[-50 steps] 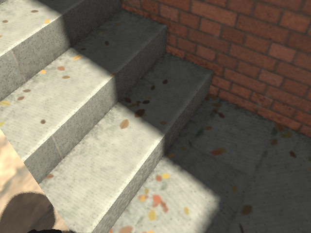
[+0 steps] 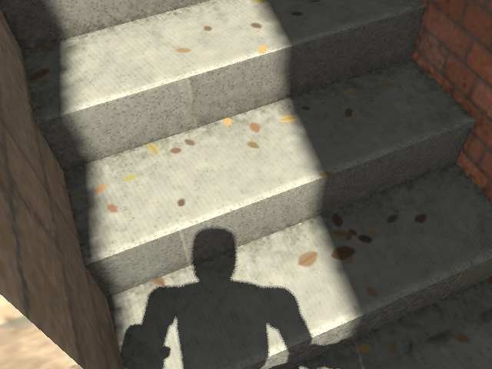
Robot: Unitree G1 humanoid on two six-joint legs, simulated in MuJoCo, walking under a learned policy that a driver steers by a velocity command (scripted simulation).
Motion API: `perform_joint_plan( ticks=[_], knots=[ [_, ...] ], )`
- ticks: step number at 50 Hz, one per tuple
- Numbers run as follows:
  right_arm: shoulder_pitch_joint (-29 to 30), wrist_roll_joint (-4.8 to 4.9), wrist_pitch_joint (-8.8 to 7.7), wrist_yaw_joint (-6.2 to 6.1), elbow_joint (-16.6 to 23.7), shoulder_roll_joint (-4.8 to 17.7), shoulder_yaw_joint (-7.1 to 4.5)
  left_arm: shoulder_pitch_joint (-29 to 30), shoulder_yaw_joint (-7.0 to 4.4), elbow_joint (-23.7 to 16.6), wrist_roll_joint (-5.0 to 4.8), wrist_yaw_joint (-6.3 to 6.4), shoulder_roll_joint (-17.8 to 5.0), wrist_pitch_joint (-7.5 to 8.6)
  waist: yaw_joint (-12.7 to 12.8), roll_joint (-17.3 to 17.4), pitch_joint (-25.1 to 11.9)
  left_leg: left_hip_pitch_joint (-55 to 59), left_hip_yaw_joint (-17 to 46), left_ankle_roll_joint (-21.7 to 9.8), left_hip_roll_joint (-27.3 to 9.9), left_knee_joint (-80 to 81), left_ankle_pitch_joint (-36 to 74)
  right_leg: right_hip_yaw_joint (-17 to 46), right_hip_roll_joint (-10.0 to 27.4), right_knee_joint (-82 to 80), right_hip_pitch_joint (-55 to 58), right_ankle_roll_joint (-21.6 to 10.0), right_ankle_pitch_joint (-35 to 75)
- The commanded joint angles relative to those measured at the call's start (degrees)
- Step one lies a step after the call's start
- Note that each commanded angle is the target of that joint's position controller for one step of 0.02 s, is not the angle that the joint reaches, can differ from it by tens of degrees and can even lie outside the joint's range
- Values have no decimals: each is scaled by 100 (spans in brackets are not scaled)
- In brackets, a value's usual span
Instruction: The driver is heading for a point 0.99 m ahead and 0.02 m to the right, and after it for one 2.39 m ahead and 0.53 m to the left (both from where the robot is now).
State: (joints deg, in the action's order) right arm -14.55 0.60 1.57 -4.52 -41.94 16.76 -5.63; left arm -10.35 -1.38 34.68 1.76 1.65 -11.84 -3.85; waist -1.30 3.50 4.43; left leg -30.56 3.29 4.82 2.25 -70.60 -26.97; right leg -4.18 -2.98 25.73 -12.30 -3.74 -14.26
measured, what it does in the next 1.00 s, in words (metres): walks ahead: left foot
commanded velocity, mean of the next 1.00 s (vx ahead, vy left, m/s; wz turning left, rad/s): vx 0.45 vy -0.01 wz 0.18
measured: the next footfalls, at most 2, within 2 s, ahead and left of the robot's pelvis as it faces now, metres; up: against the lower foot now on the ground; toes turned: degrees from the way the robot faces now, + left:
left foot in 0.60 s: +0.21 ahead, +0.03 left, +0.00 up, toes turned +10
right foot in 1.12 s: +0.59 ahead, -0.15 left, +0.17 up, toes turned +1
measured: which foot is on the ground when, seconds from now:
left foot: up 0.00-0.58, down 0.60-1.00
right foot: down 0.00-0.60, up 0.62-1.00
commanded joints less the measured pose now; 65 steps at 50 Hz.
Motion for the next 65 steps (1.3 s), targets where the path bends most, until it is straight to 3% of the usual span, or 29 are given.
perform_joint_plan(
  ticks=[1, 5, 6, 7, 9, 10, 11, 15, 21, 27, 29, 30, 31, 32, 35, 39, 43, 49, 52, 54, 56, 57, 58, 59, 61, 62, 63, 64, 65],
  knots=[
    [4, 147, -202, -19, 374, 574, -117, -15, -269, -469, -27, 231, -719, 102, 263, -994, -445, -759, -173, 194, -174, 107, 192, 962, 1354, -753, 1262, -855, 2573],
    [450, 85, -192, 108, 606, 281, 81, -41, -416, -438, -19, 324, -962, 88, 385, -741, -693, -649, -89, 120, -357, 1253, 147, 1214, 1680, -801, 1844, -938, 3275],
    [476, 195, -153, 253, 697, 434, 66, -963, -611, -144, -354, 278, -1280, 322, 656, -388, -1376, -1189, 310, -84, -515, 771, 535, 2545, 2423, -1588, 2510, -846, -1208],
    [443, 204, -114, 301, 716, 575, -35, -706, -616, -177, -370, 252, -1364, 519, 443, -385, -841, -1941, 783, -270, -396, 368, 874, 3150, 2588, -1818, 2590, -765, -2545],
    [444, 116, -188, 339, 606, 543, -71, -733, -567, -27, -252, 228, -1135, 792, 349, -153, -262, -2736, 1182, -505, -276, -5, 1322, 2772, 2423, -1932, 2770, -494, -1885],
    [410, -618, 23, 397, 413, 97, 19, -817, -350, 215, 61, 80, -690, 816, 320, 483, -108, -2157, 872, -536, 75, 170, 1597, 1898, 2101, -1826, 2175, -137, -702],
    [387, -639, 67, 447, 416, -20, 34, -898, -353, 311, -9, -5, -683, 854, 329, 142, -73, -1778, 700, -549, 65, 250, 1754, 1349, 1750, -1729, 1822, 118, 103],
    [786, -369, 11, 575, 555, 143, -22, -1040, -357, 553, -124, -124, -893, 936, 442, -702, -267, -1147, 391, -406, 152, 904, 1933, 544, 1384, -1416, 1499, 344, 2422],
    [1282, -398, -90, 473, 679, -140, 152, -1445, -260, 992, -189, -32, -840, 889, 566, -1048, -271, -745, -394, -373, 44, 2461, 1870, 183, 1367, -1237, 1761, 93, 3836],
    [287, -372, -181, 244, 336, -122, 167, -1493, -197, 1265, -253, 91, -965, 843, 8, -1301, -828, 1197, -1120, -1082, 431, 3238, 704, -126, 1518, 376, 1500, -436, 7721],
    [-1207, -387, -311, 167, -102, -27, 50, -1019, -244, 1226, -397, 48, -1057, 799, -906, -1023, -1040, 2920, -808, -1372, 219, 4655, 1644, -167, 1367, 2229, 437, -500, 6239],
    [-1756, -493, -356, 79, -252, 283, -28, -865, -142, 1096, -364, -49, -618, 812, -1052, 62, -1144, 3784, 756, -1773, -1009, 5446, 1409, -266, 612, 4366, -976, -304, 2061],
    [-1204, -490, -401, 125, -145, 666, -21, -1291, -11, 904, -127, -114, -26, 807, -130, 356, -789, 3642, 3063, -2234, -2296, 5484, 2460, 478, 15, 5890, -2468, -176, -1140],
    [-1288, -239, -312, 103, -290, 631, -151, -1295, -140, 829, -38, -120, -495, 779, -312, -177, -493, 3159, 2921, -2765, -2487, 5928, 1287, 904, -9, 6285, -3000, -18, -1009],
    [-720, -234, -500, 224, -390, -378, 234, -981, -155, 685, 61, -237, -386, 689, 235, -127, 327, 2032, 1446, -2157, -1522, 6249, 307, 873, 321, 6651, -3480, 88, -567],
    [-1163, -257, -668, 198, -739, -76, 209, -685, -82, 359, 112, -353, -13, 573, 306, -326, 267, 1691, 722, -2098, -1284, 6014, 1726, 872, 290, 7424, -4276, 263, -157],
    [-1916, -165, -801, 153, -1190, 26, 231, 412, 4, -146, 160, -100, 243, 482, 20, 212, 284, 2639, 930, -2223, -1620, 5858, 1841, 614, 399, 9439, -6500, 256, -1195],
    [-2418, -232, -652, 98, -1850, -86, 369, 2600, 449, -1448, 164, -220, 691, 641, -351, 76, 302, 3589, 491, -1647, -1639, 6462, 2325, 228, 1079, 8464, -8030, -135, -2282],
    [-1945, 24, -500, 60, -1756, -145, 488, 2201, 633, -1447, 15, -380, 1008, 489, -177, -53, -540, 1927, -492, -1698, -1191, 7562, 5011, -652, 794, 5715, -3430, -468, -698],
    [-1601, -30, -716, 173, -1349, 702, 322, 268, 381, -684, -109, -312, 483, 480, 591, 535, -1908, 2474, -614, -1600, -1476, 5412, 11015, -955, -3, 5178, -1251, -506, -772],
    [-1406, 165, -856, 430, -1293, 1140, 106, -854, 78, -294, 46, -235, -151, 484, 1280, 535, -3064, 3147, -392, -1304, -1580, 2912, 10368, -42, -77, 3221, 70, -699, -666],
    [-1721, 325, -1039, 622, -930, 530, 187, -1465, -183, 140, 11, -136, -850, 522, 1163, -1326, -3265, 648, -176, -870, -587, 698, 5863, 2759, 1678, 2009, 1800, -1493, 396],
    [-1502, -1, -1068, 739, -935, 625, 29, -1638, -361, 270, -58, -10, -1273, 319, 1228, -1833, -3785, 331, 428, -799, 456, -1949, 1689, 5506, 2197, -154, 1516, -1731, 180],
    [-1486, -189, -969, 746, -774, -19, 37, -711, -350, 326, -66, -63, -1030, 306, 574, -1055, -3087, -361, 1169, -764, 161, -3399, 1691, 5423, 2266, -427, 679, -1531, -1682],
    [-488, -421, -712, 539, -225, -623, 214, -89, -281, 957, -129, -110, -363, 441, 129, -198, -771, -1512, 362, -908, -221, -4091, 2180, 4089, 1954, -325, -1184, -959, -3363],
    [3, -169, -661, 874, -242, -741, 492, -595, 41, 1233, 69, -458, 175, 671, 711, -414, 81, -2887, 1783, -1461, 485, -5093, 2804, 3618, 1626, -144, -1541, -1437, -1420],
    [-73, -137, -636, 966, -200, -915, 558, -579, 105, 1611, 214, -553, 450, 691, 222, -349, -193, -3274, 1834, -1868, 400, -5198, 3098, 3230, 1667, -130, -1522, -1231, -452],
    [-713, -404, -629, 539, -19, -1290, 532, -671, -124, 1899, -108, -407, 396, 767, -489, -418, -621, -2852, 904, -1419, 30, -5171, 2091, 2172, 1637, -108, -1033, -591, -763],
    [-746, -330, -556, 405, -117, -1198, 569, -638, -36, 2060, -122, -342, 571, 873, -540, -261, -362, -2990, 836, -1259, -6, -4766, 1849, 1536, 1366, -31, -1277, -370, -484]
  ],
)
